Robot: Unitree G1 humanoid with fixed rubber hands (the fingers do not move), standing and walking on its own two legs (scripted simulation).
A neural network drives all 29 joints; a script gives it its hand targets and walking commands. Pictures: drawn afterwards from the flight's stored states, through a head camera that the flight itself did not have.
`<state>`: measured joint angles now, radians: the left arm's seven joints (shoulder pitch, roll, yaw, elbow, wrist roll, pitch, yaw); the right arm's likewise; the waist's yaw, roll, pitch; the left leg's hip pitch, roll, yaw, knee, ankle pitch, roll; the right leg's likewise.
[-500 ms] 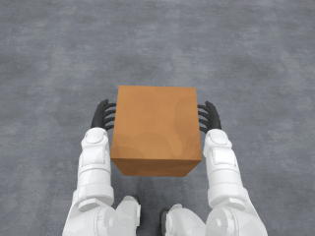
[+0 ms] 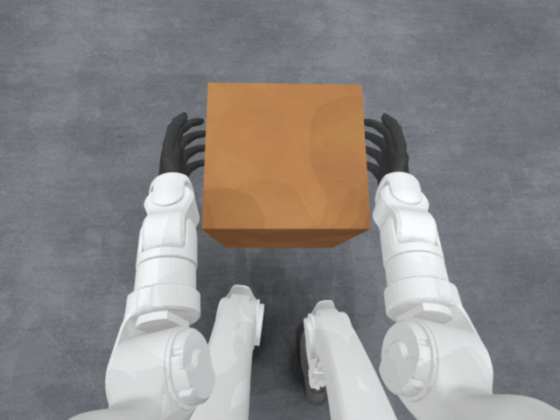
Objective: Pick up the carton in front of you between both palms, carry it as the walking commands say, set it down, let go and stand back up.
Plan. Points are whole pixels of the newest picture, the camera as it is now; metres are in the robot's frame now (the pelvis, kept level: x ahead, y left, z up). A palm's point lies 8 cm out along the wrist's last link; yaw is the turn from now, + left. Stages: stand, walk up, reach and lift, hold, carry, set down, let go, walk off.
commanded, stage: set down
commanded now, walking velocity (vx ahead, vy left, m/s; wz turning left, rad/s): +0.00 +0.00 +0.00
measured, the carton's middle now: (282, 180) +0.45 +0.03 -0.17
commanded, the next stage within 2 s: none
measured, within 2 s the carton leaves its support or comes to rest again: neither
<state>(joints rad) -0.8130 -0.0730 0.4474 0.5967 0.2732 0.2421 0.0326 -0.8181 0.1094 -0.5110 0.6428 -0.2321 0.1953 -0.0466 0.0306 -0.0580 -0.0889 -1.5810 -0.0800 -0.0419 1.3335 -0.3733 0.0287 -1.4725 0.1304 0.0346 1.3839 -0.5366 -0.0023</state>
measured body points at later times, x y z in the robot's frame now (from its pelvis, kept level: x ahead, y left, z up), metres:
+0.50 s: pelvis -0.02 -0.01 -0.13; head +0.28 +0.03 +0.20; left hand +0.46 +0.20 -0.25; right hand +0.49 -0.10 -0.24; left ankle +0.10 +0.09 -0.58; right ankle +0.04 -0.11 -0.58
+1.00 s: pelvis -0.04 +0.00 -0.22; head +0.32 +0.02 +0.05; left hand +0.48 +0.22 -0.38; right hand +0.51 -0.08 -0.38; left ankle +0.10 +0.09 -0.58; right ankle +0.04 -0.11 -0.58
